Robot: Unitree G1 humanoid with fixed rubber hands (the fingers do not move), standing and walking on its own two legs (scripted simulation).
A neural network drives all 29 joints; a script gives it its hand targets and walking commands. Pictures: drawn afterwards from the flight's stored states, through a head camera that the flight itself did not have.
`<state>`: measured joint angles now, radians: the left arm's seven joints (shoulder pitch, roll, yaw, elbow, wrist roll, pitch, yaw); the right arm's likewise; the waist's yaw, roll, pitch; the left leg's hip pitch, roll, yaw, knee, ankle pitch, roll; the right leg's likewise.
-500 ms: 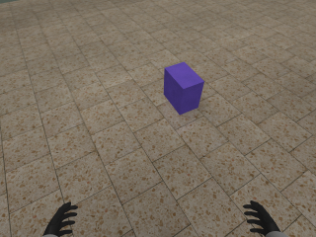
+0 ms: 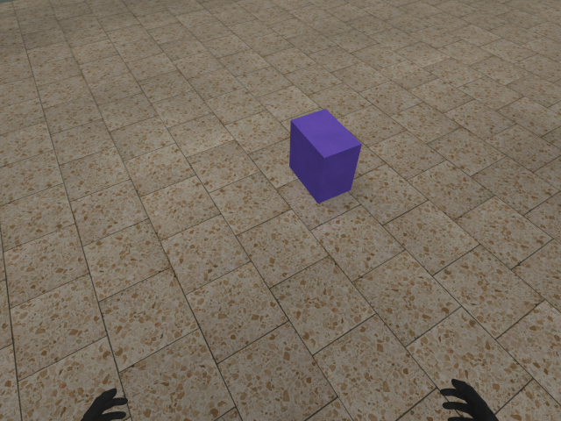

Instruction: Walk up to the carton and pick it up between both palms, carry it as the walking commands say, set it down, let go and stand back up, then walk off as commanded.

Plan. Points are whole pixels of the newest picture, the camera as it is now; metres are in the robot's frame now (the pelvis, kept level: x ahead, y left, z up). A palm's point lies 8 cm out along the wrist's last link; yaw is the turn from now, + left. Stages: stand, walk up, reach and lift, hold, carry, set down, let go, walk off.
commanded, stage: stand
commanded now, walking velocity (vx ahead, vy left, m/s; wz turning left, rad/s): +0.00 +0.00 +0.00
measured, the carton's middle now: (321, 156) +1.28 -0.22 -0.63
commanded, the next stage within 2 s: walk up in 0.26 s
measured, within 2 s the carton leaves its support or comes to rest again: neither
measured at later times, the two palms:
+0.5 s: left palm out of the picture +0.08 +0.29 -0.10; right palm out of the picture +0.08 -0.29 -0.11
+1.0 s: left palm out of the picture +0.12 +0.22 -0.09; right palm (548, 357) +0.21 -0.41 -0.08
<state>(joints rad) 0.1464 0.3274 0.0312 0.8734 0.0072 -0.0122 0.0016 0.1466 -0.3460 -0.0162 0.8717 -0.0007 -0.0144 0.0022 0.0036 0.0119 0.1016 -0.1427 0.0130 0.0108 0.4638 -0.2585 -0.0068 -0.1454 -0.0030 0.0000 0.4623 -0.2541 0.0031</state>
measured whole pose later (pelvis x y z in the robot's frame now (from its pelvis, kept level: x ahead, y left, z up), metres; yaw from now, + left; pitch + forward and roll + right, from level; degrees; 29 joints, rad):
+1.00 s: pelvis +0.09 -0.11 -0.02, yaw +9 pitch -5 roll -2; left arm 0.38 0.41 0.10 0.57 0.05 -0.01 -0.05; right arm 0.37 -0.42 -0.07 0.67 -0.02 0.00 0.01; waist 0.01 0.00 0.06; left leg -0.46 0.05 0.05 0.98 -0.43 0.03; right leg -0.19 -0.03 -0.22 0.62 -0.35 -0.05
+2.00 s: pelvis +0.47 -0.24 -0.03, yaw +11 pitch -4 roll -1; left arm 0.35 0.47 0.10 0.47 0.02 0.06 -0.10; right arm 0.45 -0.47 -0.04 0.52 -0.04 -0.07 -0.07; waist -0.02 -0.09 0.09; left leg -0.22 0.13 0.10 0.75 -0.46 -0.03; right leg -0.62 -0.12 0.02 1.04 -0.31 0.00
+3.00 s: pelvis +0.83 -0.39 -0.04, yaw +17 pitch -4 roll +0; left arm 0.27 0.45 0.04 0.59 -0.02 0.06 -0.02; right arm 0.29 -0.44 0.00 0.62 0.02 -0.02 -0.03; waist 0.02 -0.01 0.11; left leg -0.35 0.04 0.04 0.86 -0.43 0.00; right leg -0.35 -0.07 -0.11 0.85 -0.44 0.01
